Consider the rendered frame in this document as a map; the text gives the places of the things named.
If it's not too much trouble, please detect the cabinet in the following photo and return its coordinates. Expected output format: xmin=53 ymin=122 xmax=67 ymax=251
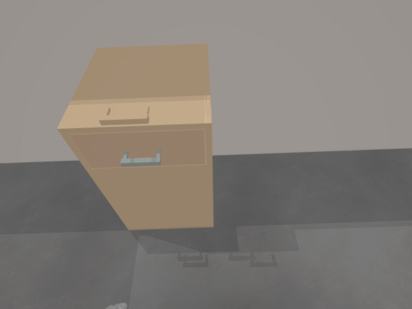
xmin=57 ymin=44 xmax=214 ymax=230

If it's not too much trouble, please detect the drawer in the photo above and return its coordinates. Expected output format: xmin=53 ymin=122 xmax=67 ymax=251
xmin=70 ymin=129 xmax=205 ymax=168

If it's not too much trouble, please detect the handle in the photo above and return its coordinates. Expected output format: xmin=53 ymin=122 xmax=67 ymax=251
xmin=120 ymin=149 xmax=161 ymax=167
xmin=99 ymin=114 xmax=149 ymax=126

